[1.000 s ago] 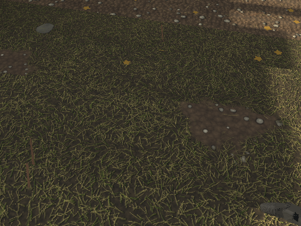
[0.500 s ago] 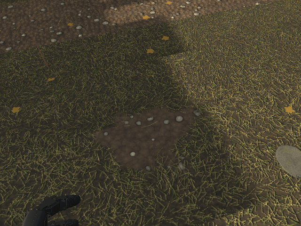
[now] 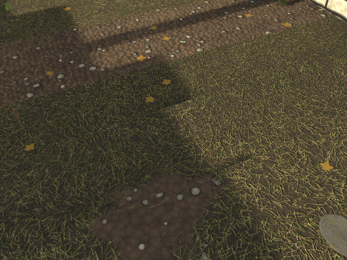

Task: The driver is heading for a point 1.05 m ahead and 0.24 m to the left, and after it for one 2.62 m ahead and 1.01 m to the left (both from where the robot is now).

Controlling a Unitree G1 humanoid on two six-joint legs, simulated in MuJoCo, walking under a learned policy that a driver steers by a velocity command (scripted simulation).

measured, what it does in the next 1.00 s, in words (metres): goes down: right foot 0.17 m lower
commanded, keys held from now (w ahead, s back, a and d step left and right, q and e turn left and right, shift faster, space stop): w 0.64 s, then w+q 0.36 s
